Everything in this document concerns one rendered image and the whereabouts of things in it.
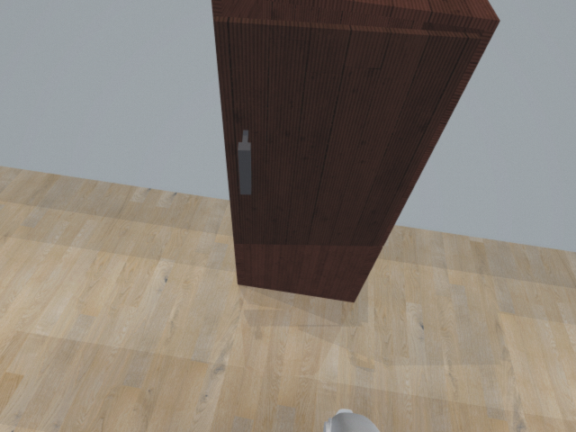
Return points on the right robot shin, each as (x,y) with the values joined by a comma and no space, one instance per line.
(344,410)

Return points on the right robot thigh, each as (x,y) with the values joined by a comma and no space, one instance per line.
(349,422)

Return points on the handle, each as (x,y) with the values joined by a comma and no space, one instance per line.
(244,164)

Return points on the cupboard door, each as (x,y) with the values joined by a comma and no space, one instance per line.
(338,116)

